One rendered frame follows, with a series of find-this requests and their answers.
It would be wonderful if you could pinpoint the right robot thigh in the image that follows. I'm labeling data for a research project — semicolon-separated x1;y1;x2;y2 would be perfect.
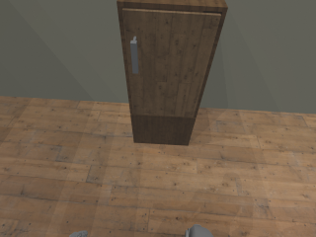
185;226;213;237

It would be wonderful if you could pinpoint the cupboard door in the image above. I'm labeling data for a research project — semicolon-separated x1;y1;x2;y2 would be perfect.
122;8;221;118

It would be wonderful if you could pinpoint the handle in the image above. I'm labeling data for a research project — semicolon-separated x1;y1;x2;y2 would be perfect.
130;36;139;74

